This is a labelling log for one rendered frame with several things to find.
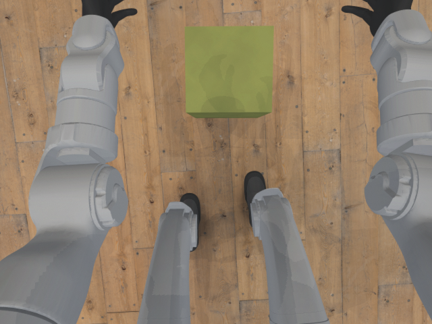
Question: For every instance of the robot left thigh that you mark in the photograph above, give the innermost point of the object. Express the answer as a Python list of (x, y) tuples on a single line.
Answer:
[(166, 298)]

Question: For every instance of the carton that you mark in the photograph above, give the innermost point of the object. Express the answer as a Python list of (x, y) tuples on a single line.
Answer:
[(229, 71)]

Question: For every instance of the robot left forearm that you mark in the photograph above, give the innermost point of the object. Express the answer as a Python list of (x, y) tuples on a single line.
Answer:
[(84, 130)]

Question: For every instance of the robot right thigh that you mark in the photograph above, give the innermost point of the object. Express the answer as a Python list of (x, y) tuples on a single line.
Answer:
[(294, 297)]

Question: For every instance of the robot left hand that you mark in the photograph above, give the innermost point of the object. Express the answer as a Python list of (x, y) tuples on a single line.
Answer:
[(104, 8)]

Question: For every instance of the robot thigh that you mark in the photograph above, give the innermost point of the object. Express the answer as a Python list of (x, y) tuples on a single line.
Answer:
[(294, 297), (166, 298)]

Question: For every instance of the robot right hand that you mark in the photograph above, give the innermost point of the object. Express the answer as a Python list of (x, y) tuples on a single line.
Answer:
[(382, 8)]

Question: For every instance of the right robot upper arm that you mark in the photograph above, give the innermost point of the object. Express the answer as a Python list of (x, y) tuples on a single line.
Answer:
[(400, 190)]

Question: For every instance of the left robot upper arm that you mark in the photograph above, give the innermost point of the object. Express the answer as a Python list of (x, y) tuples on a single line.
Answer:
[(73, 207)]

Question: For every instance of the robot right forearm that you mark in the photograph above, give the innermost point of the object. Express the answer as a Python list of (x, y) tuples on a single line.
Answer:
[(402, 58)]

